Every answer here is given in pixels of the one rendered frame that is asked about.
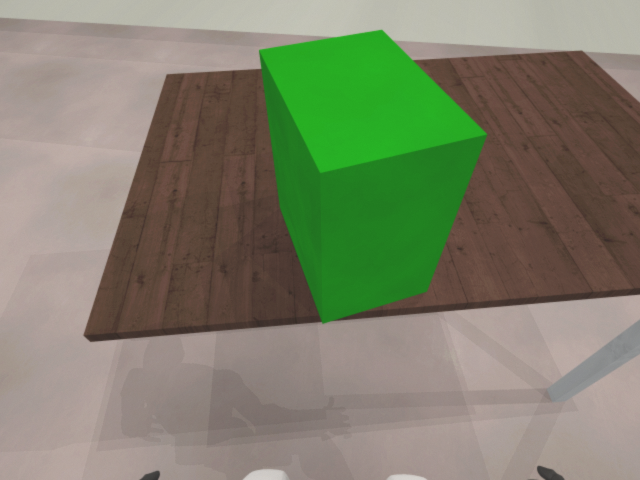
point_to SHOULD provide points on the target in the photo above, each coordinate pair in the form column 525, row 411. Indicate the carton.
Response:
column 372, row 160

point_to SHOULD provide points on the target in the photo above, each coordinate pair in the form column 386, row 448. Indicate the table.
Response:
column 551, row 212

